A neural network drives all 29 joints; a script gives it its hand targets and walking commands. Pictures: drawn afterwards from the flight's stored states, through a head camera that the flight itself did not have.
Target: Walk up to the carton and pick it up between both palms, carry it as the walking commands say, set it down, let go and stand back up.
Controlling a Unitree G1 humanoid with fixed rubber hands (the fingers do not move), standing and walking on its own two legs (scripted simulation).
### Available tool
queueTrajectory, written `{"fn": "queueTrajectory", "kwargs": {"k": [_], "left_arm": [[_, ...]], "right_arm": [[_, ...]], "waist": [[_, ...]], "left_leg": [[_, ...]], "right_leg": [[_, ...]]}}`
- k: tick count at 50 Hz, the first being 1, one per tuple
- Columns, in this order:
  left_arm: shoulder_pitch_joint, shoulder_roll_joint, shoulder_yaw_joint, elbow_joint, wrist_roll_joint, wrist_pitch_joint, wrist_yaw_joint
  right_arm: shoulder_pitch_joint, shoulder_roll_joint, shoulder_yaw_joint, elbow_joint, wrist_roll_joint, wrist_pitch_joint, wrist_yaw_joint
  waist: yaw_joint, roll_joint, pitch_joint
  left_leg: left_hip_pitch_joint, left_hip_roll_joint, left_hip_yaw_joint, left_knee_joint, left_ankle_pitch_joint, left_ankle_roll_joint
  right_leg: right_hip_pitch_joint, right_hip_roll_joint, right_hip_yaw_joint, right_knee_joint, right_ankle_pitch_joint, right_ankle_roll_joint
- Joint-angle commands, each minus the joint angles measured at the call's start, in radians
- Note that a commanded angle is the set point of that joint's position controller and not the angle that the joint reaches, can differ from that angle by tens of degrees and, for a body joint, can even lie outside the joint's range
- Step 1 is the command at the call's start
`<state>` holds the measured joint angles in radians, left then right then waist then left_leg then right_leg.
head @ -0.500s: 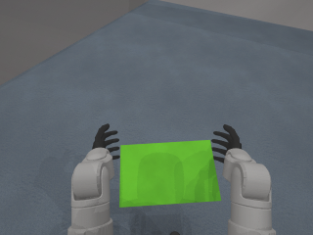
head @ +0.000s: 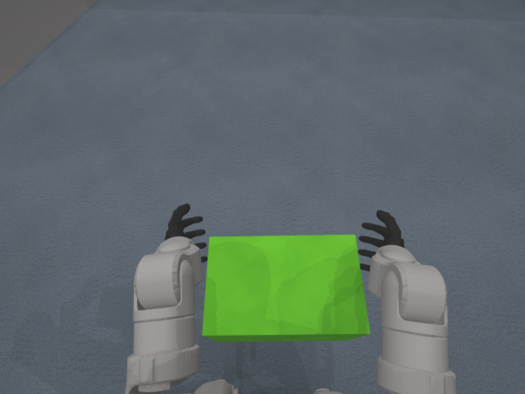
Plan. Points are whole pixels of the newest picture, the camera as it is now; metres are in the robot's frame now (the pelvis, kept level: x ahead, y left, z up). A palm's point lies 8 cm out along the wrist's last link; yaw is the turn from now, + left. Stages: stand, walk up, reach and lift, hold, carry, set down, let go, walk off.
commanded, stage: carry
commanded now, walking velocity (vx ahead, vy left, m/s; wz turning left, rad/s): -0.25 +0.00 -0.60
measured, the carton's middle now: (282, 291) +0.29 -0.01 -0.05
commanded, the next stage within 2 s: none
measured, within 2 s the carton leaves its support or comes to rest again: neither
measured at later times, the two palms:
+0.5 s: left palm (159, 366) +0.16 +0.13 +0.09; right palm out of the picture +0.09 -0.16 +0.09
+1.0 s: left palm out of the picture -0.01 +0.10 +0.07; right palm out of the picture -0.17 -0.16 +0.08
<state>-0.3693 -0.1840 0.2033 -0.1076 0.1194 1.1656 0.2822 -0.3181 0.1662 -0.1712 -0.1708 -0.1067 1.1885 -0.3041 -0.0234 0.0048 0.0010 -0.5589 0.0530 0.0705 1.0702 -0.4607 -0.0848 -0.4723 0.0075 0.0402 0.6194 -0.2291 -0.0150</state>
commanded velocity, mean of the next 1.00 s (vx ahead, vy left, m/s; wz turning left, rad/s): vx -0.25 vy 0.00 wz -0.60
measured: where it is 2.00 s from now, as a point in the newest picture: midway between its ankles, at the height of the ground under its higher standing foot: outside the picture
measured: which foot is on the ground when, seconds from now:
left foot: up 0.00-0.18, down 0.20-0.56, up 0.58-0.92, down 0.94-1.00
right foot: down 0.00-0.22, up 0.24-0.54, down 0.56-0.96, up 0.98-1.00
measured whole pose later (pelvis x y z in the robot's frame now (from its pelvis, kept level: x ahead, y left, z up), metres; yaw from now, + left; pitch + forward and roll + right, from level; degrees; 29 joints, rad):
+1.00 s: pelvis -0.34 +0.13 +0.00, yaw -36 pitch +4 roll +1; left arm -0.32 -0.17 0.19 -0.22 0.14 1.18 0.29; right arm -0.34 0.18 -0.16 -0.16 -0.11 1.16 -0.23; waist 0.00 -0.07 -0.02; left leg -0.29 0.00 0.08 0.56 -0.33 0.02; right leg -0.63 0.07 0.14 0.65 -0.29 0.07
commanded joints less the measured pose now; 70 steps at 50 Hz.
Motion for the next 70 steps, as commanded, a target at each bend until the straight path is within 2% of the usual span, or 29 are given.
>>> {"fn": "queueTrajectory", "kwargs": {"k": [1, 6, 9, 10, 11, 12, 15, 18, 24, 26, 28, 29, 30, 32, 35, 43, 46, 47, 48, 49, 50, 52, 55, 63, 65, 66, 67, 68, 70], "left_arm": [[-0.426, -0.972, -0.649, -0.096, -0.407, 0.017, -0.471], [-0.341, -0.916, -0.697, -0.136, -0.389, 0.023, -0.462], [-0.345, -0.909, -0.729, -0.152, -0.401, 0.031, -0.466], [-0.353, -0.91, -0.74, -0.159, -0.408, 0.033, -0.468], [-0.35, -0.924, -0.747, -0.15, -0.412, 0.039, -0.471], [-0.422, -0.937, -0.78, -0.195, -0.446, 0.041, -0.478], [-0.469, -0.991, -0.801, -0.156, -0.472, 0.032, -0.483], [-0.504, -0.959, -0.775, -0.093, -0.474, 0.032, -0.481], [-0.495, -0.976, -0.739, -0.007, -0.493, 0.062, -0.495], [-0.481, -1.005, -0.716, 0.051, -0.493, 0.066, -0.511], [-0.457, -1.02, -0.681, 0.093, -0.483, 0.064, -0.526], [-0.438, -0.996, -0.656, 0.121, -0.464, 0.05, -0.53], [-0.489, -0.998, -0.66, 0.046, -0.482, 0.041, -0.531], [-0.525, -1.004, -0.64, 0.023, -0.472, 0.04, -0.521], [-0.493, -0.992, -0.615, -0.018, -0.427, 0.02, -0.497], [-0.383, -0.915, -0.668, -0.095, -0.381, 0.028, -0.469], [-0.4, -0.912, -0.7, -0.113, -0.397, 0.036, -0.473], [-0.412, -0.91, -0.712, -0.119, -0.404, 0.039, -0.475], [-0.42, -0.919, -0.721, -0.113, -0.41, 0.045, -0.478], [-0.5, -0.939, -0.762, -0.158, -0.452, 0.047, -0.484], [-0.513, -0.966, -0.754, -0.12, -0.443, 0.045, -0.482], [-0.543, -0.991, -0.77, -0.117, -0.474, 0.036, -0.484], [-0.574, -0.961, -0.745, -0.055, -0.473, 0.033, -0.481], [-0.52, -1.007, -0.7, 0.055, -0.497, 0.076, -0.508], [-0.505, -1.025, -0.68, 0.084, -0.489, 0.075, -0.523], [-0.492, -1.021, -0.664, 0.089, -0.484, 0.072, -0.529], [-0.48, -0.998, -0.637, 0.112, -0.456, 0.055, -0.529], [-0.534, -1.001, -0.648, 0.027, -0.477, 0.048, -0.53], [-0.559, -0.992, -0.624, 0.02, -0.46, 0.045, -0.521]], "right_arm": [[-0.606, 1.047, 0.759, -0.09, 0.493, -0.012, 0.484], [-0.487, 1.008, 0.74, -0.046, 0.475, 0.007, 0.489], [-0.459, 0.999, 0.741, -0.053, 0.463, 0.008, 0.49], [-0.465, 0.992, 0.742, -0.062, 0.459, 0.006, 0.49], [-0.456, 0.992, 0.733, -0.049, 0.45, 0.003, 0.493], [-0.448, 0.994, 0.716, -0.051, 0.439, -0.007, 0.495], [-0.511, 0.976, 0.699, -0.102, 0.432, -0.011, 0.508], [-0.533, 0.949, 0.655, -0.055, 0.402, -0.015, 0.508], [-0.485, 0.966, 0.619, 0.019, 0.358, -0.016, 0.485], [-0.497, 0.973, 0.623, 0.038, 0.351, -0.015, 0.482], [-0.508, 0.978, 0.631, 0.052, 0.355, -0.018, 0.482], [-0.521, 0.996, 0.655, 0.056, 0.354, -0.014, 0.489], [-0.595, 1.029, 0.701, 0.004, 0.377, -0.026, 0.485], [-0.682, 1.048, 0.719, -0.021, 0.428, -0.032, 0.483], [-0.698, 1.047, 0.741, -0.063, 0.471, -0.029, 0.49], [-0.543, 1.01, 0.706, 0.011, 0.472, 0.007, 0.501], [-0.516, 1.011, 0.703, 0.004, 0.458, 0.006, 0.499], [-0.514, 1.008, 0.703, -0.004, 0.452, 0.004, 0.498], [-0.508, 1.01, 0.697, 0.002, 0.443, 0.001, 0.499], [-0.523, 1.01, 0.687, -0.021, 0.436, -0.013, 0.499], [-0.53, 1.015, 0.671, -0.009, 0.426, -0.006, 0.506], [-0.579, 0.992, 0.669, -0.063, 0.43, -0.012, 0.516], [-0.585, 0.963, 0.623, -0.017, 0.4, -0.019, 0.512], [-0.533, 0.982, 0.592, 0.042, 0.347, -0.009, 0.479], [-0.542, 0.991, 0.605, 0.053, 0.35, -0.008, 0.48], [-0.549, 0.992, 0.613, 0.054, 0.354, -0.008, 0.479], [-0.576, 1.015, 0.64, 0.056, 0.353, -0.005, 0.489], [-0.653, 1.034, 0.688, -0.009, 0.377, -0.019, 0.485], [-0.722, 1.044, 0.702, -0.005, 0.429, -0.027, 0.486]], "waist": [[0.053, -0.187, -0.482], [0.062, -0.209, -0.487], [0.047, -0.229, -0.476], [0.047, -0.163, -0.456], [0.049, 0.061, -0.429], [0.035, 0.342, -0.376], [0.039, 0.102, -0.292], [0.047, 0.168, -0.279], [0.018, 0.25, -0.386], [0.027, 0.213, -0.394], [0.037, 0.027, -0.376], [0.04, -0.378, -0.383], [0.049, -0.347, -0.381], [0.05, -0.154, -0.382], [0.041, -0.193, -0.414], [0.065, -0.213, -0.462], [0.049, -0.236, -0.46], [0.045, -0.196, -0.445], [0.046, 0.027, -0.416], [0.034, 0.361, -0.37], [0.037, 0.249, -0.32], [0.038, 0.095, -0.285], [0.044, 0.163, -0.285], [0.023, 0.256, -0.418], [0.036, 0.143, -0.405], [0.042, -0.008, -0.393], [0.045, -0.433, -0.383], [0.052, -0.335, -0.375], [0.051, -0.15, -0.393]], "left_leg": [[0.015, -0.019, -0.029, -0.091, -0.011, -0.018], [0.135, -0.067, -0.026, -0.305, -0.053, 0.0], [0.4, -0.068, 0.035, -0.619, 0.067, 0.035], [0.519, -0.008, -0.017, -0.717, 0.112, 0.05], [0.571, 0.174, -0.181, -0.753, 0.174, 0.12], [0.395, 0.457, -0.344, -0.729, 0.51, 0.277], [0.244, 0.327, -0.063, -0.682, 0.75, 0.254], [0.349, 0.218, 0.042, -0.594, 0.747, 0.224], [0.56, 0.298, -0.05, -0.484, 0.966, 0.254], [0.556, 0.284, -0.018, -0.409, 0.947, 0.212], [0.289, 0.232, 0.003, -0.27, 0.532, 0.081], [0.007, 0.076, 0.069, -0.151, -0.041, 0.011], [-0.027, 0.043, -0.022, 0.053, -0.188, 0.008], [-0.017, 0.029, -0.07, 0.172, -0.066, 0.012], [-0.017, 0.009, -0.036, 0.065, 0.039, -0.01], [0.138, -0.074, -0.042, -0.293, -0.059, 0.007], [0.411, -0.085, 0.024, -0.62, 0.042, 0.047], [0.549, -0.038, -0.006, -0.74, 0.092, 0.065], [0.611, 0.142, -0.181, -0.791, 0.104, 0.131], [0.398, 0.457, -0.399, -0.776, 0.374, 0.294], [0.315, 0.467, -0.314, -0.761, 0.586, 0.331], [0.232, 0.322, -0.08, -0.713, 0.637, 0.258], [0.362, 0.216, 0.026, -0.616, 0.741, 0.23], [0.614, 0.289, -0.058, -0.468, 0.984, 0.237], [0.479, 0.254, -0.014, -0.372, 0.788, 0.14], [0.252, 0.223, -0.011, -0.286, 0.459, 0.063], [-0.027, 0.066, 0.056, -0.165, -0.113, 0.009], [-0.052, 0.047, -0.046, 0.049, -0.178, 0.011], [-0.029, 0.03, -0.082, 0.164, -0.047, 0.018]], "right_leg": [[0.409, -0.236, 0.256, -0.15, 0.569, -0.08], [0.393, -0.226, 0.346, -0.21, 0.471, -0.065], [0.216, -0.149, 0.281, -0.268, 0.33, 0.026], [0.095, -0.102, 0.239, -0.233, 0.18, 0.063], [-0.061, -0.002, 0.122, -0.092, -0.051, 0.097], [-0.16, 0.1, -0.051, 0.275, -0.348, 0.103], [-0.099, 0.047, 0.013, 0.708, -0.226, 0.077], [-0.128, 0.047, -0.044, 0.659, -0.16, 0.114], [-0.003, 0.017, -0.148, 0.174, -0.304, 0.092], [0.076, 0.017, -0.166, -0.091, -0.135, 0.086], [0.281, -0.164, 0.066, -0.228, 0.264, 0.067], [0.375, -0.433, 0.422, -0.14, 0.931, -0.085], [0.367, -0.411, 0.376, -0.11, 1.108, -0.129], [0.308, -0.322, 0.225, -0.112, 0.834, -0.099], [0.35, -0.227, 0.163, -0.116, 0.633, -0.059], [0.392, -0.225, 0.365, -0.229, 0.426, -0.061], [0.221, -0.144, 0.293, -0.294, 0.31, 0.045], [0.099, -0.096, 0.246, -0.282, 0.201, 0.094], [-0.058, 0.004, 0.134, -0.152, -0.035, 0.133], [-0.15, 0.107, -0.041, 0.255, -0.352, 0.121], [-0.15, 0.057, 0.011, 0.503, -0.386, 0.098], [-0.086, 0.048, 0.029, 0.7, -0.213, 0.087], [-0.128, 0.055, -0.018, 0.678, -0.168, 0.123], [0.045, 0.024, -0.159, 0.004, -0.235, 0.093], [0.191, -0.042, -0.076, -0.255, -0.007, 0.09], [0.328, -0.181, 0.102, -0.234, 0.277, 0.058], [0.392, -0.428, 0.435, -0.156, 0.849, -0.1], [0.382, -0.393, 0.372, -0.118, 1.021, -0.125], [0.332, -0.308, 0.213, -0.125, 0.761, -0.083]]}}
